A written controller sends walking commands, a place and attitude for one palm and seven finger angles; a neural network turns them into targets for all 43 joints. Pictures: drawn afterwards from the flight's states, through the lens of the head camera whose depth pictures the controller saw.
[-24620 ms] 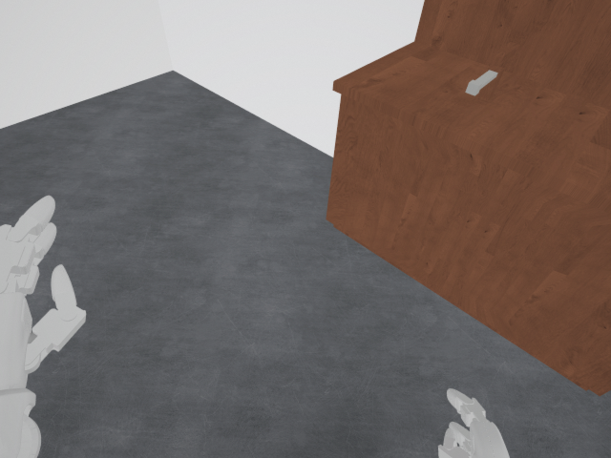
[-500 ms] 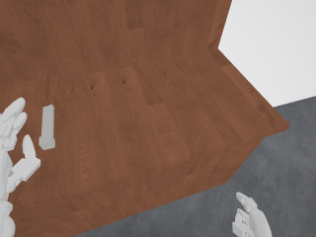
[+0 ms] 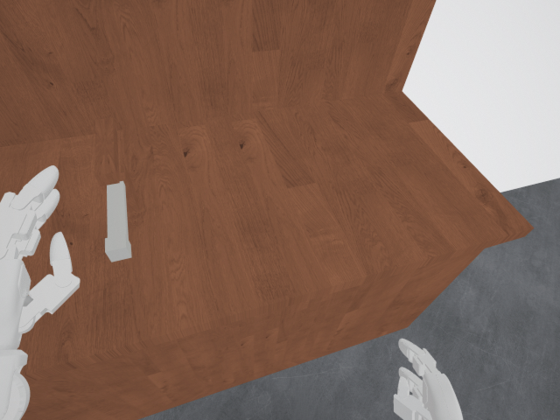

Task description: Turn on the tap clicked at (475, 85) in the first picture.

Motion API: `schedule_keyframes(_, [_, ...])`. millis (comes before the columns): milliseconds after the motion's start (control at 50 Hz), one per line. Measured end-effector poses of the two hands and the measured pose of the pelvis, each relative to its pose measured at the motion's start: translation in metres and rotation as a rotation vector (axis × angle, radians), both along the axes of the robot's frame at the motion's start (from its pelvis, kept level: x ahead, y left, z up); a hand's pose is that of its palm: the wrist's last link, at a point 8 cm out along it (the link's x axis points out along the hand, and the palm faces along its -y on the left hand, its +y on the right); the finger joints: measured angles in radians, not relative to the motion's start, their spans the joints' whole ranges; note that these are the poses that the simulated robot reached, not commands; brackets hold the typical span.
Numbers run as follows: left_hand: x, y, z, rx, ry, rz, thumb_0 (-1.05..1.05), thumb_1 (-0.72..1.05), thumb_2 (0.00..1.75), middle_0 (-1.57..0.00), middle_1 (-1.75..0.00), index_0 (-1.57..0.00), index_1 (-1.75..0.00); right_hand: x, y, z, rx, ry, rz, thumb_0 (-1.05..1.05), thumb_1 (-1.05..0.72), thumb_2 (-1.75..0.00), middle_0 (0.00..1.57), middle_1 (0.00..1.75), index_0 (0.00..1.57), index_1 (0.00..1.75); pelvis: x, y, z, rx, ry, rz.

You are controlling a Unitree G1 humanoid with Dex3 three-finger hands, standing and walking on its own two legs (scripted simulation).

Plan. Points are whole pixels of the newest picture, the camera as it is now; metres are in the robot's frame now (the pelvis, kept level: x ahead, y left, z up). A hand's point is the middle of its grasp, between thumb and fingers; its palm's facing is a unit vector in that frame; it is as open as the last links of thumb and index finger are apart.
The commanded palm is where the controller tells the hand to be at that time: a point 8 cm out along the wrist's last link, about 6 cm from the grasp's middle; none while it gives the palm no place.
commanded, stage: come to a stop and stand still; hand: left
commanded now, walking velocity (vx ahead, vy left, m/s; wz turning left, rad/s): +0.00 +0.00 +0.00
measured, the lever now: (118, 248) +0.32 +0.27 +0.04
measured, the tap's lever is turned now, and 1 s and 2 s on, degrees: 0 0 0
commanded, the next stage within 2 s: look again from close up in 0.22 s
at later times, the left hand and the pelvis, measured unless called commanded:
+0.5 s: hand (41, 278) +0.21 +0.26 +0.16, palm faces +0.39 -0.85 -0.35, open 7.4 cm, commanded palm +0.15 +0.29 +0.18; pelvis -0.01 +0.01 +0.00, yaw +1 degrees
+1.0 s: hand (77, 319) +0.18 +0.22 +0.14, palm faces +0.38 -0.86 -0.35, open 7.4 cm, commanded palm +0.14 +0.27 +0.17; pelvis -0.02 -0.04 -0.01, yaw +3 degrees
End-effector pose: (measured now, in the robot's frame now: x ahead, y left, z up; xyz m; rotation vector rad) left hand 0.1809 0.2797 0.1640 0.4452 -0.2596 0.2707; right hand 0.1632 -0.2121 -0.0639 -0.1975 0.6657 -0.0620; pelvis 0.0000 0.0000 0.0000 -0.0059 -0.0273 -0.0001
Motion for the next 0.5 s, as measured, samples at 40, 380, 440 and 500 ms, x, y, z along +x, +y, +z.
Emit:
schedule_keyframes(40, [-0.004, 0.011, 0.000, 0.004, -0.014, 0.028, 0.01, 0.89, 0.90, -0.21, -0.31, -0.22, -0.30, -0.001, 0.007, -0.001, -0.006, 0.012, 0.014, 0.01, -0.90, -0.90, 0.20, 0.30, 0.20, 0.30, -0.001, 0.002, 0.000, -0.003, -0.005, 0.007])
schedule_keyframes(380, [-0.007, 0.022, 0.006, -0.038, -0.088, 0.055, 0.01, 0.89, 0.90, -0.20, -0.31, -0.21, -0.30, 0.010, 0.017, 0.013, -0.032, -0.030, 0.042, 0.01, -0.90, -0.90, 0.20, 0.30, 0.21, 0.30, -0.006, 0.011, 0.002, -0.018, -0.012, 0.010])
schedule_keyframes(440, [-0.008, 0.021, 0.008, -0.020, -0.084, 0.052, 0.01, 0.89, 0.90, -0.20, -0.31, -0.21, -0.30, 0.008, 0.013, 0.012, -0.037, -0.023, 0.034, 0.01, -0.90, -0.90, 0.20, 0.30, 0.21, 0.30, -0.007, 0.010, 0.002, -0.017, -0.011, 0.011])
schedule_keyframes(500, [-0.011, 0.019, 0.012, -0.005, -0.085, 0.055, 0.01, 0.89, 0.90, -0.21, -0.31, -0.21, -0.30, 0.004, 0.008, 0.010, -0.041, -0.007, 0.027, 0.01, -0.90, -0.90, 0.20, 0.30, 0.20, 0.30, -0.007, 0.008, 0.002, -0.018, -0.011, 0.014])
